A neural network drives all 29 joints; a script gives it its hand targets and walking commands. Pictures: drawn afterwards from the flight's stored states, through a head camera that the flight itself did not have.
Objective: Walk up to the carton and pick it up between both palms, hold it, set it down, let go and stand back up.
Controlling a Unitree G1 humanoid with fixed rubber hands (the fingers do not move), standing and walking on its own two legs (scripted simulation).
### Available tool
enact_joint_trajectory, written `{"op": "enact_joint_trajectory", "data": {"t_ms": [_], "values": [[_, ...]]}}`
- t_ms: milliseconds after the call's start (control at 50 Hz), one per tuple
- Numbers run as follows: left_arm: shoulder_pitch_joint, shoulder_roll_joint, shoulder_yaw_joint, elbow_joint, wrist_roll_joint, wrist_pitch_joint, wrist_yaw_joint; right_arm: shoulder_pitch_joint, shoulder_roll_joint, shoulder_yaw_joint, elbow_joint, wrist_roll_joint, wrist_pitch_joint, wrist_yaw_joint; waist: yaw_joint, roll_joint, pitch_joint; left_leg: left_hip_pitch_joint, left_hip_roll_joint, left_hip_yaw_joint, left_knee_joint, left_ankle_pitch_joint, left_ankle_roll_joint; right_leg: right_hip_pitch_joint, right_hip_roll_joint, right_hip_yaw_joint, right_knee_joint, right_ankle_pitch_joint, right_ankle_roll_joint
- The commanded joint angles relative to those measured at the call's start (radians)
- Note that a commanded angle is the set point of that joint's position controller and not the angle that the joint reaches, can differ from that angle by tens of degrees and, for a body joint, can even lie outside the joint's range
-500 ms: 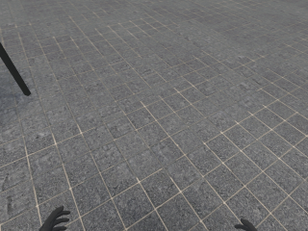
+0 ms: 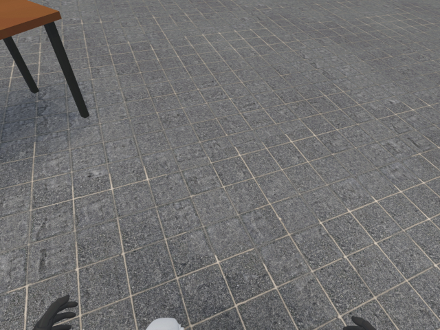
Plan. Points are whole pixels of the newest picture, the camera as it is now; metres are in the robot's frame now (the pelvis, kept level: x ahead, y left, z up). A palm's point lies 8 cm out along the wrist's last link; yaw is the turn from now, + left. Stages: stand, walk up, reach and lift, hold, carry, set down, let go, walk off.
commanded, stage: walk up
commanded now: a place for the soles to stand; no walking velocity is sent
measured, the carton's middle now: out of the picture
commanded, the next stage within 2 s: none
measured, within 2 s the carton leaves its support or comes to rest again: neither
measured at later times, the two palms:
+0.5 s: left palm (6, 308) +0.18 +0.40 -0.10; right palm (307, 224) +0.36 -0.22 -0.10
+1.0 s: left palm out of the picture +0.24 +0.45 -0.11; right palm (233, 149) +0.62 -0.05 -0.09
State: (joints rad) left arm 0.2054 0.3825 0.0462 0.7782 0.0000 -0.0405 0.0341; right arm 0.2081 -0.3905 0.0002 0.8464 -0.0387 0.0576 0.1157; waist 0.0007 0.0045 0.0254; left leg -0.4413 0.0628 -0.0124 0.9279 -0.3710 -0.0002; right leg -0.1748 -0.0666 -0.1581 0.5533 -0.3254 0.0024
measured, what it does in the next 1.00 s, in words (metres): walks ahead, turning left: left foot, then right foot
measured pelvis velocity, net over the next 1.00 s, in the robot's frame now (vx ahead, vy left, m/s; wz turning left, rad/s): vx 0.35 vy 0.14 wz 0.62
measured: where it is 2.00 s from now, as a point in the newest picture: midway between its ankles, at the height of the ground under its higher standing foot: (142, 230)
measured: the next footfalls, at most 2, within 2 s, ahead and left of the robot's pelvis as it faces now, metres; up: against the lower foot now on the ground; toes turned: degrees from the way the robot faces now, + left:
left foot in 0.12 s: +0.10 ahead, +0.19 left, +0.00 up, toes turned +10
right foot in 0.48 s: +0.32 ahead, -0.03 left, +0.00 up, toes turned +13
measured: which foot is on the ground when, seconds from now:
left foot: up 0.00-0.10, down 0.12-0.48, up 0.50-0.82, down 0.84-1.00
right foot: down 0.00-0.12, up 0.14-0.46, down 0.48-0.86, up 0.88-1.00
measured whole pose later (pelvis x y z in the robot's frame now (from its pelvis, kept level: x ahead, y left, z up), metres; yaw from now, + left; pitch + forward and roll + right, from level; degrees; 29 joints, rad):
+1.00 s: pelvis +0.35 +0.14 -0.02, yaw +36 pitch -2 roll +0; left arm 0.28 0.45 0.07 0.72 0.00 -0.03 -0.04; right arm 0.26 -0.42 0.00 0.70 -0.03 -0.01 0.01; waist 0.00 -0.05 0.08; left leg -0.42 0.01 0.02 0.80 -0.35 0.02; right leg -0.45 -0.08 -0.04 1.26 -0.57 -0.01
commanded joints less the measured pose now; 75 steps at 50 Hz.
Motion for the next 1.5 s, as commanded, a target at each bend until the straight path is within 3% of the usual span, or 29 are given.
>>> {"op": "enact_joint_trajectory", "data": {"t_ms": [0,60,100,120,140,240,380,440,460,480,500,560,600,760,820,840,860,880,980,1080,1120,1140,1160,1180,1200,1240,1360,1440,1480], "values": [[-0.01,0.332,0.108,-0.166,0.083,-0.055,0.011,-0.133,-0.206,-0.126,-0.21,-0.014,-0.013,0.043,0.005,-0.16,0.173,-0.167,0.153,-0.007,-0.016,-0.001,-0.028,-0.045,-0.365,0.215,-0.43,-0.375,-0.214],[-0.08,0.359,0.112,-0.174,0.091,-0.048,-0.014,-0.003,-0.188,-0.118,-0.195,0.007,-0.028,0.035,-0.088,-0.11,0.093,0.173,0.106,0.05,-0.23,-0.002,0.014,-0.17,-0.349,0.065,-0.26,-0.357,-0.165],[-0.05,0.266,0.083,-0.163,0.086,-0.026,-0.036,0.221,-0.271,-0.146,-0.098,0.011,-0.046,-0.001,-0.164,0.167,-0.004,0.518,-0.031,0.033,-0.385,-0.004,0.076,-0.325,-0.15,-0.103,0.325,-0.26,-0.114],[-0.116,0.168,0.057,-0.224,0.061,-0.034,-0.054,0.271,-0.377,-0.167,-0.099,0.009,-0.052,-0.031,-0.186,0.414,0.019,0.518,0.11,-0.431,-0.598,-0.282,0.168,-0.563,0.016,-0.081,0.619,-0.35,-0.056],[-0.201,0.221,0.078,-0.317,0.034,-0.037,-0.065,0.241,-0.421,-0.154,-0.145,0.019,-0.06,-0.047,-0.16,0.325,0.012,0.427,0.255,-0.9,-0.831,-0.408,0.294,-0.672,0.088,0.104,0.678,-0.355,-0.024],[-0.04,0.253,0.074,-0.186,0.055,-0.041,-0.078,0.083,-0.318,-0.118,-0.19,0.018,-0.069,-0.094,-0.04,0.147,0.013,0.363,0.142,-0.51,-0.667,-0.185,0.238,-0.532,-0.008,0.187,0.503,-0.136,-0.026],[-0.059,0.254,0.073,-0.223,0.036,-0.042,-0.076,0.049,-0.297,-0.109,-0.214,0.012,-0.066,-0.103,-0.044,0.18,0.089,0.192,0.127,-0.47,-0.613,-0.152,0.239,-0.386,0.031,0.153,0.237,-0.008,-0.016],[0.277,0.284,0.107,-0.123,0.031,-0.049,-0.049,-0.103,-0.244,-0.095,-0.243,0.008,-0.06,-0.093,0.176,0.096,0.012,-0.238,-0.007,-0.288,-0.271,-0.168,0.114,0.272,0.045,0.16,0.045,0.057,-0.019],[0.417,0.38,0.134,-0.084,0.046,-0.048,-0.024,-0.085,-0.155,-0.07,-0.251,0.012,-0.071,-0.089,0.246,-0.233,-0.083,-0.324,-0.151,-0.169,0.112,-0.158,0.066,0.391,-0.119,0.414,-0.119,-0.263,-0.047],[0.37,0.415,0.138,-0.137,0.067,-0.046,-0.003,-0.096,-0.134,-0.071,-0.306,0.023,-0.075,-0.089,0.184,-0.194,-0.034,-0.412,-0.165,-0.218,0.322,-0.213,0.015,0.252,-0.43,0.924,-0.435,-0.583,-0.113],[0.21,0.403,0.125,-0.168,0.062,-0.051,0.001,-0.068,-0.235,-0.1,-0.293,0.014,-0.06,-0.098,0.099,-0.093,0.06,-0.379,-0.076,-0.251,0.414,-0.133,0.002,0.097,-0.461,0.991,-0.5,-0.728,-0.179],[0.109,0.329,0.1,-0.189,0.059,-0.078,-0.016,-0.031,-0.277,-0.115,-0.25,0.001,-0.058,-0.07,0.03,0.005,0.148,-0.33,0.044,-0.164,0.331,0.02,-0.021,0.047,-0.391,0.619,-0.398,-0.411,-0.211],[0.125,0.325,0.094,-0.183,0.053,-0.082,-0.028,-0.023,-0.268,-0.114,-0.238,0.001,-0.059,-0.058,0.032,-0.127,0.135,-0.295,0.073,-0.107,0.219,0.012,-0.017,0.047,-0.347,0.408,-0.356,-0.163,-0.19],[0.153,0.345,0.096,-0.188,0.06,-0.047,-0.031,-0.153,-0.189,-0.083,-0.29,0.032,-0.067,-0.022,0.081,-0.171,0.117,-0.145,0.016,0.069,-0.194,0.036,0.017,0.095,-0.353,0.069,-0.246,0.126,-0.203],[0.059,0.295,0.083,-0.171,0.065,-0.021,-0.04,0.126,-0.235,-0.12,-0.193,0.004,-0.092,-0.056,-0.072,-0.092,0.066,0.328,-0.084,0.123,-0.282,0.166,0.07,-0.163,-0.256,-0.096,0.137,0.149,-0.132],[0.054,0.266,0.07,-0.192,0.058,-0.019,-0.052,0.28,-0.311,-0.151,-0.155,0.011,-0.096,-0.079,-0.144,0.06,-0.055,0.51,-0.08,-0.088,-0.329,0.014,0.141,-0.273,-0.158,-0.13,0.498,0.218,-0.083],[-0.008,0.222,0.07,-0.258,0.039,-0.019,-0.069,0.34,-0.434,-0.185,-0.163,0.014,-0.099,-0.106,-0.166,0.332,-0.107,0.619,0.174,-0.685,-0.504,-0.047,0.274,-0.565,0.032,-0.06,0.783,-0.256,-0.027],[-0.106,0.288,0.091,-0.306,0.035,-0.016,-0.074,0.36,-0.402,-0.162,-0.187,0.037,-0.087,-0.121,-0.161,0.132,-0.139,0.618,0.283,-0.947,-0.643,-0.117,0.33,-0.628,0.026,0.18,0.864,-0.266,-0.036],[0.036,0.236,0.08,-0.225,0.05,-0.019,-0.07,0.17,-0.272,-0.119,-0.227,0.012,-0.102,-0.146,-0.055,0.104,0.019,0.324,0.198,-0.503,-0.561,0.064,0.278,-0.557,-0.07,0.21,0.662,-0.206,-0.019],[0.068,0.209,0.079,-0.265,0.038,-0.016,-0.078,0.065,-0.297,-0.127,-0.267,0.006,-0.109,-0.133,-0.033,0.232,0.007,0.151,0.172,-0.356,-0.541,-0.124,0.239,-0.36,-0.046,0.153,0.274,-0.034,-0.016],[0.27,0.237,0.101,-0.185,0.036,-0.014,-0.067,-0.045,-0.289,-0.119,-0.286,0.017,-0.095,-0.118,0.113,0.188,-0.02,-0.129,0.112,-0.245,-0.373,-0.203,0.168,0.067,0.012,0.065,0.148,0.118,-0.023],[0.403,0.28,0.13,-0.13,0.037,-0.011,-0.056,-0.027,-0.236,-0.104,-0.268,0.008,-0.087,-0.115,0.183,0.007,-0.051,-0.301,0.048,-0.225,-0.152,-0.37,0.138,0.266,0.032,0.116,0.178,-0.041,-0.019],[0.507,0.347,0.15,-0.112,0.046,-0.015,-0.043,-0.094,-0.136,-0.08,-0.314,0.023,-0.092,-0.108,0.264,-0.313,-0.039,-0.44,-0.129,-0.073,0.248,-0.316,0.078,0.252,-0.155,0.412,-0.079,-0.396,-0.056],[0.379,0.346,0.132,-0.172,0.06,-0.028,-0.03,-0.063,-0.142,-0.098,-0.361,0.041,-0.093,-0.119,0.165,-0.265,0.013,-0.486,-0.147,-0.19,0.431,-0.214,0.046,0.124,-0.377,0.984,-0.468,-0.694,-0.144],[0.199,0.381,0.139,-0.224,0.049,-0.043,-0.022,0.008,-0.206,-0.122,-0.355,0.033,-0.086,-0.126,0.065,-0.167,0.067,-0.494,-0.066,-0.208,0.482,-0.133,0.021,0.087,-0.462,1.03,-0.534,-0.801,-0.204],[0.16,0.326,0.124,-0.222,0.062,-0.054,-0.016,0.0,-0.281,-0.141,-0.32,0.013,-0.084,-0.11,0.041,0.022,0.175,-0.43,0.014,-0.14,0.431,-0.023,0.002,-0.002,-0.411,0.764,-0.442,-0.616,-0.206],[0.251,0.304,0.106,-0.209,0.062,-0.052,-0.03,-0.041,-0.2,-0.104,-0.308,0.013,-0.097,-0.088,0.101,-0.151,0.13,-0.321,0.03,-0.046,0.046,-0.03,0.017,0.165,-0.348,0.277,-0.246,0.22,-0.214],[0.165,0.296,0.098,-0.236,0.054,-0.026,-0.042,-0.02,-0.165,-0.088,-0.304,0.024,-0.103,-0.072,0.063,-0.203,0.144,-0.044,-0.016,0.079,-0.165,0.077,0.038,-0.014,-0.303,0.067,-0.163,0.175,-0.18],[0.088,0.273,0.081,-0.253,0.041,-0.007,-0.046,0.167,-0.22,-0.119,-0.229,0.009,-0.112,-0.09,-0.053,-0.083,0.031,0.286,-0.076,0.061,-0.303,0.149,0.057,-0.158,-0.262,-0.023,0.129,0.079,-0.127]]}}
